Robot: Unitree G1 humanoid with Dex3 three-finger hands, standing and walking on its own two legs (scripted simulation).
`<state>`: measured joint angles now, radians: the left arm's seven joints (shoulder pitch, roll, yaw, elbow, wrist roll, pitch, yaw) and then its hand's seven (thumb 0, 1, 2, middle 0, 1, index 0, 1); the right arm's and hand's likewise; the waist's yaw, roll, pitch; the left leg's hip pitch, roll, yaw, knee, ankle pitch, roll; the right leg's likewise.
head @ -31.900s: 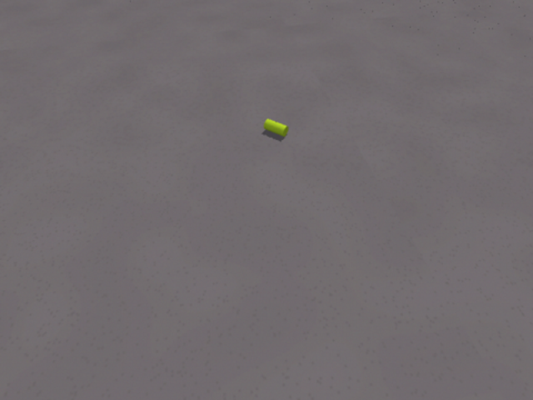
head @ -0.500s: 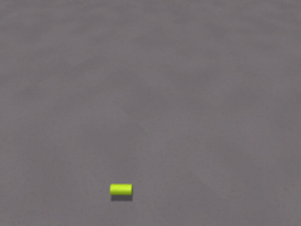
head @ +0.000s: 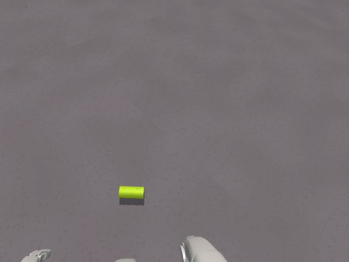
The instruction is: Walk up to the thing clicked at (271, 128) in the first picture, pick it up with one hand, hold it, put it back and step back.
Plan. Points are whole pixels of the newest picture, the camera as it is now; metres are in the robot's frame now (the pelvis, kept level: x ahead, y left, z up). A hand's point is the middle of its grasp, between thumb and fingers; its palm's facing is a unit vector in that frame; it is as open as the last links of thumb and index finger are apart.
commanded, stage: walk up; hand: left
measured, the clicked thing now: (131, 192) +0.51 +0.16 -0.73
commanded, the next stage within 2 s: stand in 1.52 s
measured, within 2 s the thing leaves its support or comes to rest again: neither
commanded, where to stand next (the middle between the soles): +0.14 -0.02 m, yaw +1 degrees
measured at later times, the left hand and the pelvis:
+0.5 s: hand (82, 253) +0.15 +0.20 -0.12, palm faces -0.02 -0.90 -0.43, open 7.4 cm; pelvis +0.04 -0.05 +0.00, yaw -2 degrees
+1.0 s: hand out of the picture +0.08 +0.26 -0.17, palm faces -0.08 -0.94 -0.33, open 7.4 cm; pelvis +0.02 -0.02 -0.01, yaw -3 degrees
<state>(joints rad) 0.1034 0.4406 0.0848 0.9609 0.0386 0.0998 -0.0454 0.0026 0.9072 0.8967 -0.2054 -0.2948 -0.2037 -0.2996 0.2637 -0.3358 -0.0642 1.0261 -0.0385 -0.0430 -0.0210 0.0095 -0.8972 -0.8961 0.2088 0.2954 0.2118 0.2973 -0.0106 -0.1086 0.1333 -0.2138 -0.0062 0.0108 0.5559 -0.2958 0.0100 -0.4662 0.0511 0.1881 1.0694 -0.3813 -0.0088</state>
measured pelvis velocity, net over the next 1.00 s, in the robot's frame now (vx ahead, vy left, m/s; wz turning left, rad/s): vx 0.02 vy -0.02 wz -0.05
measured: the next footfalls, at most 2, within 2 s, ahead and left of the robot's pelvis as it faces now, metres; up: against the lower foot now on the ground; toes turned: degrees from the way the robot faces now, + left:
right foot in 0.26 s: +0.10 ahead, -0.18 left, +0.00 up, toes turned -4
left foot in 0.70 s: +0.09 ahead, +0.11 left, +0.00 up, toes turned +0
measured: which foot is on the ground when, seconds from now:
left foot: down 0.00-0.26, up 0.28-0.68, down 0.70-1.00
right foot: up 0.00-0.24, down 0.26-0.72, up 0.74-1.00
